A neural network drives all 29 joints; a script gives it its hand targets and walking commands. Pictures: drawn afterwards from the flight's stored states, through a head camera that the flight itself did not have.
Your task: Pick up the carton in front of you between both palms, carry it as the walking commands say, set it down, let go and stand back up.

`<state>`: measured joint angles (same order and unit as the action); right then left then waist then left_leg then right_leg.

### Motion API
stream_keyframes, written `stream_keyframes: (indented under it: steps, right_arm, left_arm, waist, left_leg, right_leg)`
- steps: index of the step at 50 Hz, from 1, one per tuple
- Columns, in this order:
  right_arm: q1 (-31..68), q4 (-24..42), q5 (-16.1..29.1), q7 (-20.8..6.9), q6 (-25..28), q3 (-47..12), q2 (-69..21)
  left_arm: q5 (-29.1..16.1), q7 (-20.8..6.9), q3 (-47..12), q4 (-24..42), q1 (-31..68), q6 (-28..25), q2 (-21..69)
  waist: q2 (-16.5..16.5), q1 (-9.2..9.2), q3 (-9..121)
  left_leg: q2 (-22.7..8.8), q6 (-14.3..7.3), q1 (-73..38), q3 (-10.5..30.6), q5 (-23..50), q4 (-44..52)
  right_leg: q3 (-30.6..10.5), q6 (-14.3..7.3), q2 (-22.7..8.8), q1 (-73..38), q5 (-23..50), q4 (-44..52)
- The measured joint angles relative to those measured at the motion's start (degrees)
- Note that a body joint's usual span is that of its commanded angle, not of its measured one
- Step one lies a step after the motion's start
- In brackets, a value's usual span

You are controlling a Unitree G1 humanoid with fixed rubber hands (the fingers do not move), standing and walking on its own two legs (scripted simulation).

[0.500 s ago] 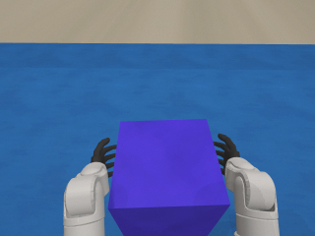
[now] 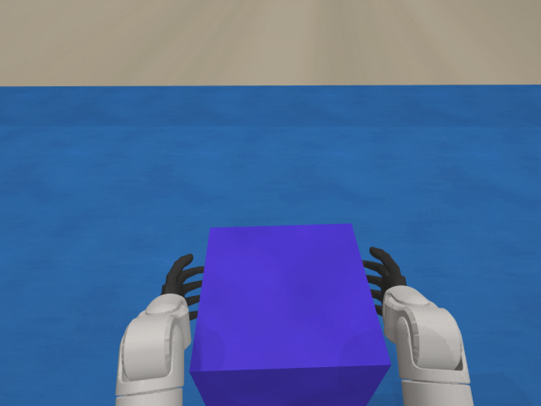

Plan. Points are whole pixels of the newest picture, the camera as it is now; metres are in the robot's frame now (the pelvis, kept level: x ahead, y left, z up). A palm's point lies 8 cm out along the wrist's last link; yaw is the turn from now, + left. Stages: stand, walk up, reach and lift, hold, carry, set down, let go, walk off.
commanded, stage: carry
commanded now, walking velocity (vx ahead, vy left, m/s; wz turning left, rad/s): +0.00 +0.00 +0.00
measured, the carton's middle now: (283, 329) +0.25 +0.00 -0.01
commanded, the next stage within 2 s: hold in 0.92 s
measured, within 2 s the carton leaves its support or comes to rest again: neither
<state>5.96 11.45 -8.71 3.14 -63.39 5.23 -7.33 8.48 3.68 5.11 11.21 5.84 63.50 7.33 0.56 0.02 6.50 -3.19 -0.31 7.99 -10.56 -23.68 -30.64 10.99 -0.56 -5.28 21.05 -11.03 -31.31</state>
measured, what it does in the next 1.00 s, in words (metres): stands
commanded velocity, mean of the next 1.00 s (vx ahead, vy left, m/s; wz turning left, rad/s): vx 0.00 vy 0.00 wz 0.00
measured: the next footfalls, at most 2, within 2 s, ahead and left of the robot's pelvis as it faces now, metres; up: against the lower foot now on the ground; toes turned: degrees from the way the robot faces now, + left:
none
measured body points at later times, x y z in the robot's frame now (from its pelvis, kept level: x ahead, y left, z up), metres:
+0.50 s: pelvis -0.03 +0.01 +0.00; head -0.05 +0.00 +0.45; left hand +0.27 +0.16 +0.02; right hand +0.27 -0.15 +0.02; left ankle -0.08 +0.09 -0.73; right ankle +0.06 -0.12 -0.73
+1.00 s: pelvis -0.04 +0.01 +0.01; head -0.04 +0.01 +0.46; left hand +0.25 +0.17 +0.03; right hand +0.26 -0.13 +0.03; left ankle -0.08 +0.09 -0.73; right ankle +0.05 -0.13 -0.73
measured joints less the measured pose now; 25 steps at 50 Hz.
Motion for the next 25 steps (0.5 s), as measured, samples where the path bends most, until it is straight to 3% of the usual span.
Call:
stream_keyframes:
  steps: [10,21,25]
  right_arm:
    - [0.32,-8.10,-2.28,-1.33,8.32,0.48,-0.03]
    - [5.37,-22.16,-5.58,-2.42,20.86,4.38,-0.63]
    - [6.60,-23.44,-5.75,-2.46,23.69,5.43,-0.86]
  left_arm:
    - [2.27,-1.44,0.66,-8.06,0.41,-8.20,0.03]
    - [5.46,-2.66,4.70,-22.36,5.55,-20.90,0.64]
    - [5.70,-2.71,5.68,-23.70,6.79,-23.77,0.87]
  waist:
    - [-0.29,0.06,-0.05]
    - [-0.36,0.08,-1.50]
    - [-0.33,0.01,-2.35]
  left_leg:
    - [0.57,-0.53,1.33,-0.14,1.41,-0.15]
    - [0.90,-1.02,3.04,-0.31,2.19,-0.93]
    - [0.89,-1.14,3.75,-0.35,2.22,-1.39]
  right_leg:
    - [-0.20,-0.02,-0.48,0.63,2.28,1.35]
    - [-0.47,0.01,-0.82,1.70,3.98,2.10]
    - [-0.53,0.02,-0.85,2.18,4.35,2.18]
